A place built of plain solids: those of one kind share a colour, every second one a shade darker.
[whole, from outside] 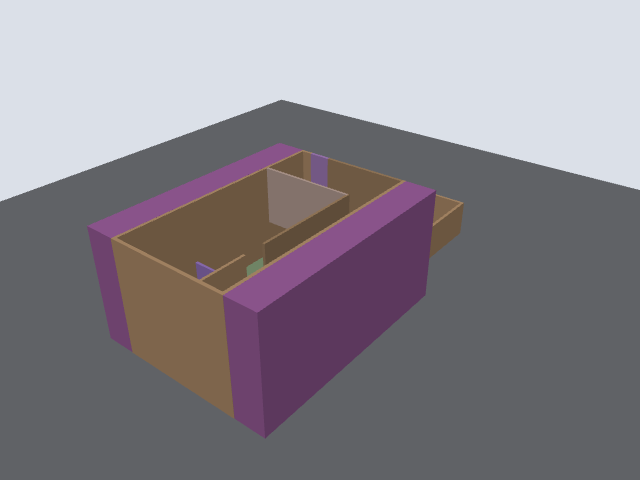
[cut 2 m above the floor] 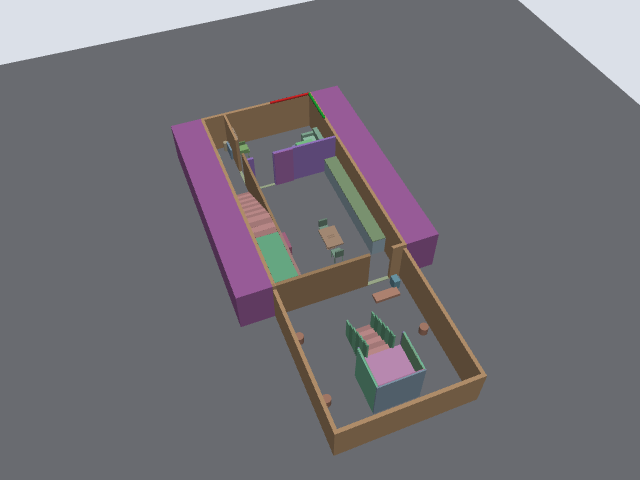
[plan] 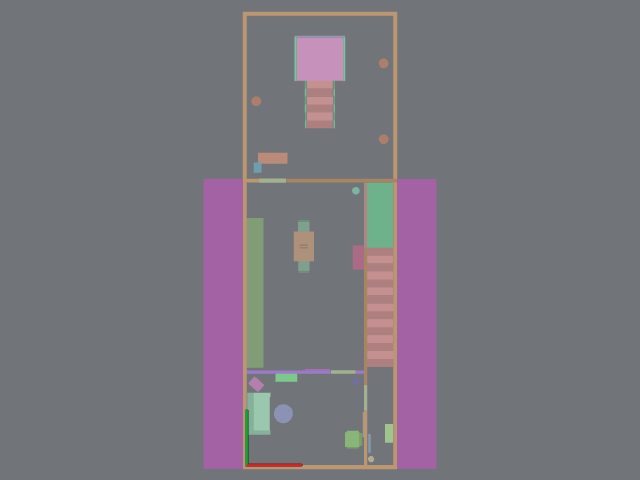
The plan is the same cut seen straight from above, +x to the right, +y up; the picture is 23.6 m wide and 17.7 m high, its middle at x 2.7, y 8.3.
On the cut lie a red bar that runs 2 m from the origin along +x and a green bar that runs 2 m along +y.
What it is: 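A terraced town house, two up and two down, 5.4 m between the party walls, 10.4 m deep; a hall 0.95 m wide; a stair of 16 risers of 165 mm on goings of 293 mm, 0.95 m wide, straight between the party wall and the hall's partition, arriving straight on the upper floor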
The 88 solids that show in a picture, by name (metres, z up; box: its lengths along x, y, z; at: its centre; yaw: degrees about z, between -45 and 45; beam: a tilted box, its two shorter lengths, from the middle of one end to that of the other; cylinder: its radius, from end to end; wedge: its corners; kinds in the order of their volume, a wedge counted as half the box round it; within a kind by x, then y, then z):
{
 "neighbour_1": {"box": [1.46, 10.7, 5.3], "at": [-0.87, 5.21, 2.6]},
 "neighbour_2": {"box": [1.46, 10.7, 5.3], "at": [6.27, 5.21, 2.6]},
 "wall_1": {"box": [0.15, 10.72, 5.3], "at": [-0.07, 5.21, 2.6]},
 "wall_2": {"box": [0.15, 6.3, 1.85], "at": [-0.07, 13.57, 0.88]},
 "wall_3": {"box": [0.62, 0.15, 5.3], "at": [0.16, 10.49, 2.6]},
 "wall_4": {"box": [5.7, 0.15, 5.3], "at": [2.7, -0.07, 2.6]},
 "wall_5": {"box": [5.7, 0.15, 1.85], "at": [2.7, 16.64, 0.88]},
 "wall_6": {"box": [4.1, 0.15, 5.3], "at": [3.5, 10.49, 2.6]},
 "wall_7": {"box": [0.12, 2.0, 5.3], "at": [4.38, 1.0, 2.6]},
 "wall_8": {"box": [0.12, 5.07, 5.3], "at": [4.38, 5.48, 2.6]},
 "wall_9": {"box": [0.15, 10.72, 5.3], "at": [5.47, 5.21, 2.6]},
 "wall_10": {"box": [0.15, 6.3, 1.85], "at": [5.47, 13.57, 0.88]},
 "tread_1": {"box": [0.95, 0.29, 0.22], "at": [2.7, 12.56, 0.06]},
 "tread_2": {"box": [0.95, 0.29, 0.38], "at": [2.7, 12.86, 0.14]},
 "tread_3": {"box": [0.95, 0.29, 0.55], "at": [2.7, 13.15, 0.22]},
 "tread_4": {"box": [0.95, 0.29, 0.71], "at": [2.7, 13.44, 0.31]},
 "tread_5": {"box": [0.95, 0.29, 0.88], "at": [2.7, 13.73, 0.39]},
 "tread_6": {"box": [0.95, 0.29, 1.04], "at": [2.7, 14.03, 0.47]},
 "tread_7": {"box": [0.95, 0.29, 0.22], "at": [4.92, 3.77, 0.06]},
 "tread_8": {"box": [0.95, 0.29, 0.38], "at": [4.92, 4.06, 0.14]},
 "tread_9": {"box": [0.95, 0.29, 0.55], "at": [4.92, 4.35, 0.22]},
 "tread_10": {"box": [0.95, 0.29, 0.71], "at": [4.92, 4.64, 0.31]},
 "tread_11": {"box": [0.95, 0.29, 0.88], "at": [4.92, 4.94, 0.39]},
 "tread_12": {"box": [0.95, 0.29, 1.04], "at": [4.92, 5.23, 0.47]},
 "tread_13": {"box": [0.95, 0.29, 1.21], "at": [4.92, 5.52, 0.55]},
 "tread_14": {"box": [0.95, 0.29, 1.37], "at": [4.92, 5.82, 0.64]},
 "tread_15": {"box": [0.95, 0.29, 1.54], "at": [4.92, 6.11, 0.72]},
 "tread_16": {"box": [0.95, 0.29, 1.7], "at": [4.92, 6.4, 0.8]},
 "tread_17": {"box": [0.95, 0.29, 1.87], "at": [4.92, 6.7, 0.88]},
 "tread_18": {"box": [0.95, 0.29, 2.03], "at": [4.92, 6.99, 0.97]},
 "tread_19": {"box": [0.95, 0.29, 2.2], "at": [4.92, 7.28, 1.05]},
 "tread_20": {"box": [0.95, 0.29, 2.37], "at": [4.92, 7.58, 1.13]},
 "tread_21": {"box": [0.95, 0.29, 2.53], "at": [4.92, 7.87, 1.22]},
 "under_landing_1": {"box": [0.95, 2.4, 2.6], "at": [4.92, 9.22, 1.25]},
 "plat_1": {"box": [1.75, 1.6, 1.21], "at": [2.7, 14.97, 0.55]},
 "kitchen_run_units_1": {"box": [0.6, 5.52, 0.91], "at": [0.3, 6.35, 0.41]},
 "bedroom_front_wall_1": {"box": [4.38, 0.12, 2.7], "at": [2.19, 7.96, 3.9]},
 "kitchen_wall_1": {"box": [3.1, 0.12, 2.6], "at": [1.55, 3.43, 1.25]},
 "kitchen_wall_2": {"box": [0.3, 0.12, 2.6], "at": [4.17, 3.43, 1.25]},
 "sofa_1": {"box": [0.24, 1.56, 0.83], "at": [0.14, 1.89, 0.36]},
 "sofa_2": {"box": [0.86, 0.16, 0.65], "at": [0.45, 1.19, 0.28]},
 "sofa_3": {"box": [0.86, 0.16, 0.65], "at": [0.45, 2.59, 0.28]},
 "sofa_4": {"box": [0.65, 1.24, 0.37], "at": [0.53, 1.89, 0.24]},
 "partition_low_beyond_1": {"box": [0.12, 2.4, 2.6], "at": [4.38, 9.22, 1.25]},
 "shelf_1": {"box": [0.8, 0.3, 1.95], "at": [1.46, 3.22, 0.93]},
 "back_wall_over_door_1": {"box": [1.0, 0.15, 2.74], "at": [0.96, 10.49, 3.88]},
 "guard_ground_1": {"box": [0.06, 1.6, 2.11], "at": [1.79, 14.97, 1.0]},
 "guard_ground_2": {"box": [0.06, 1.6, 2.11], "at": [3.61, 14.97, 1.0]},
 "dresser_1": {"box": [0.42, 0.9, 0.92], "at": [4.11, 7.65, 0.41]},
 "piece_1": {"box": [0.06, 0.29, 1.12], "at": [2.17, 12.56, 0.51]},
 "piece_2": {"box": [0.06, 0.29, 1.28], "at": [2.17, 12.86, 0.59]},
 "piece_3": {"box": [0.06, 0.29, 1.45], "at": [2.17, 13.15, 0.67]},
 "piece_4": {"box": [0.06, 0.29, 1.61], "at": [2.17, 13.44, 0.76]},
 "piece_5": {"box": [0.06, 0.29, 1.78], "at": [2.17, 13.73, 0.84]},
 "piece_6": {"box": [0.06, 0.29, 1.94], "at": [2.17, 14.03, 0.92]},
 "piece_7": {"box": [0.06, 0.29, 1.12], "at": [3.23, 12.56, 0.51]},
 "piece_8": {"box": [0.06, 0.29, 1.28], "at": [3.23, 12.86, 0.59]},
 "piece_9": {"box": [0.06, 0.29, 1.45], "at": [3.23, 13.15, 0.67]},
 "piece_10": {"box": [0.06, 0.29, 1.61], "at": [3.23, 13.44, 0.76]},
 "piece_11": {"box": [0.06, 0.29, 1.78], "at": [3.23, 13.73, 0.84]},
 "piece_12": {"box": [0.06, 0.29, 1.94], "at": [3.23, 14.03, 0.92]},
 "guard_far_ground_1": {"box": [1.87, 0.06, 2.11], "at": [2.7, 15.8, 1.0]},
 "guard_whole_1": {"box": [0.06, 1.6, 0.9], "at": [1.82, 14.97, 1.61]},
 "guard_whole_2": {"box": [0.06, 1.6, 0.9], "at": [3.58, 14.97, 1.61]},
 "kitchen_run_worktop_1": {"box": [0.62, 5.52, 0.04], "at": [0.31, 6.35, 0.88]},
 "plant_pot_1": {"cylinder": 0.18, "from": [0.35, 13.42, 0.0], "to": [0.35, 13.42, 0.38]},
 "plant_pot_2": {"cylinder": 0.18, "from": [5.05, 12.02, 0.0], "to": [5.05, 12.02, 0.38]},
 "plant_pot_3": {"cylinder": 0.18, "from": [5.05, 14.82, 0.0], "to": [5.05, 14.82, 0.38]},
 "shoe_rack_1": {"box": [0.3, 0.7, 0.5], "at": [5.25, 1.17, 0.2]},
 "door_leaf_front_room_1": {"box": [0.05, 0.93, 2.07], "at": [4.3, 1.49, 0.98]},
 "guard_far_whole_1": {"box": [1.75, 0.06, 0.9], "at": [2.7, 15.77, 1.61]},
 "door_leaf_kitchen_1": {"box": [0.91, 0.05, 2.07], "at": [2.61, 3.52, 0.98]},
 "yard_step_1": {"box": [1.09, 0.41, 0.2], "at": [0.96, 11.32, 0.05]},
 "meeting_table_1": {"box": [0.75, 1.1, 0.07], "at": [2.1, 8.06, 0.7]},
 "bin_recycle_1": {"box": [0.28, 0.38, 0.55], "at": [0.4, 10.97, 0.23]},
 "box_cardboard_1": {"box": [0.49, 0.37, 0.28], "at": [0.35, 2.98, 0.09], "yaw": -41.2},
 "radiator_1": {"box": [0.1, 0.7, 0.6], "at": [4.53, 0.8, 0.42]},
 "side_chair_1": {"box": [0.38, 0.08, 0.38], "at": [2.1, 7.12, 0.65]},
 "side_chair_2": {"box": [0.42, 0.42, 0.04], "at": [2.1, 7.36, 0.43]},
 "side_chair_3": {"box": [0.42, 0.42, 0.04], "at": [2.1, 8.76, 0.43]},
 "side_chair_4": {"box": [0.38, 0.08, 0.38], "at": [2.1, 9.0, 0.65]},
 "armchair_shell_1": {"box": [0.54, 0.55, 0.1], "at": [3.89, 0.94, 0.4]},
 "threshold_1": {"box": [0.98, 0.16, 0.08], "at": [0.96, 10.49, -0.01]},
 "threshold_2": {"box": [0.92, 0.13, 0.07], "at": [3.56, 3.43, -0.01]},
 "threshold_3": {"box": [0.13, 0.95, 0.07], "at": [4.38, 2.47, -0.01]},
 "coffee_table_1": {"cylinder": 0.35, "from": [1.35, 1.89, 0.33], "to": [1.35, 1.89, 0.4]},
 "bin_waste_1": {"cylinder": 0.14, "from": [4.02, 10.12, 0.0], "to": [4.02, 10.12, 0.31]},
 "floor_lamp_1": {"cylinder": 0.14, "from": [4.02, 3.08, 0.0], "to": [4.02, 3.08, 0.03]}
}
